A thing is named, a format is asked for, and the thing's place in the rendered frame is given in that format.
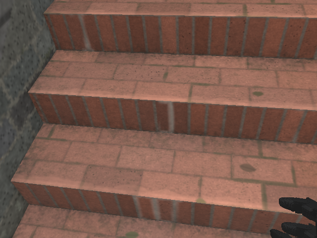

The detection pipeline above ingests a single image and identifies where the robot right hand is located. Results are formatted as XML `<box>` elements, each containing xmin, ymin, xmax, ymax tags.
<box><xmin>269</xmin><ymin>197</ymin><xmax>317</xmax><ymax>238</ymax></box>

